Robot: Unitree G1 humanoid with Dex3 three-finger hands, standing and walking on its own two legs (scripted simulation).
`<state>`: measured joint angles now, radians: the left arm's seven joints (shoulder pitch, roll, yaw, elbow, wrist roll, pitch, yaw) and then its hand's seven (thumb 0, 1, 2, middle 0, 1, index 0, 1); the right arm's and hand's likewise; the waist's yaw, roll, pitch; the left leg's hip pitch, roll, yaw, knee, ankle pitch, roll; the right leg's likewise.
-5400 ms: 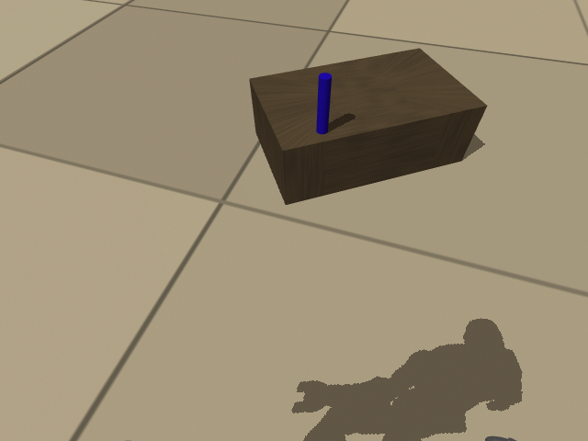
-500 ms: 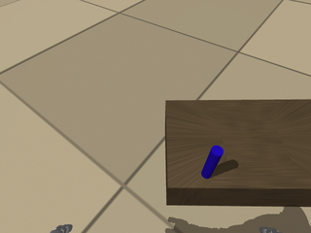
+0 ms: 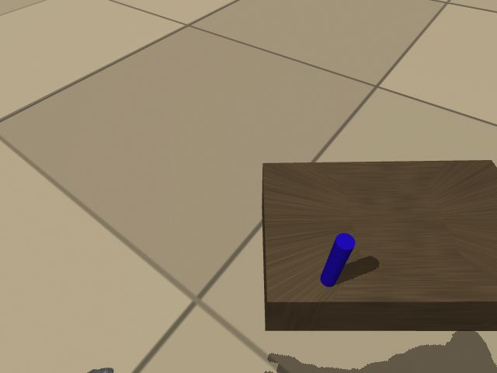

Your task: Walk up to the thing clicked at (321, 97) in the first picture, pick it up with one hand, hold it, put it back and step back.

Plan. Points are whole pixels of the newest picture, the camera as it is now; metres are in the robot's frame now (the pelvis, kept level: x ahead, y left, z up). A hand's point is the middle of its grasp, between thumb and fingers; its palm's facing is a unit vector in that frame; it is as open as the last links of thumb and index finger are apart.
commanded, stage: walk up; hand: right
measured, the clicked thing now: (335, 262) +0.43 -0.22 -0.33
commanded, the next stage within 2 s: stand in 0.12 s
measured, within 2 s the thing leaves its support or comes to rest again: neither
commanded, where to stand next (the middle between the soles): +0.06 +0.00 m, yaw -2 degrees
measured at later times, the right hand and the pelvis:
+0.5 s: hand out of the picture +0.08 -0.26 -0.16, palm faces -0.02 +0.94 -0.33, open 7.4 cm; pelvis +0.00 -0.01 +0.00, yaw +0 degrees
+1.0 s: hand out of the picture +0.06 -0.27 -0.16, palm faces -0.02 +0.95 -0.33, open 7.4 cm; pelvis +0.00 -0.02 +0.00, yaw +0 degrees
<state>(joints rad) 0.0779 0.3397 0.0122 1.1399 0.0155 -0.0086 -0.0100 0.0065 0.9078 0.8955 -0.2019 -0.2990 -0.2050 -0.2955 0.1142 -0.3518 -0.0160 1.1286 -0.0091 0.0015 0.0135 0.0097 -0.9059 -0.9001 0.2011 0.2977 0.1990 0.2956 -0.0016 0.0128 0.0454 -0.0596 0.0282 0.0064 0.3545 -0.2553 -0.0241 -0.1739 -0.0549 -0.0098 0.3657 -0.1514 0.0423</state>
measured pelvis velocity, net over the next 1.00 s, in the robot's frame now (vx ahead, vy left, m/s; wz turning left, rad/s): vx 0.00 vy -0.02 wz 0.01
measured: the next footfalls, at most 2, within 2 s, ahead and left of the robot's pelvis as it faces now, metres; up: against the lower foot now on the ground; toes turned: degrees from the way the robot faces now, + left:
none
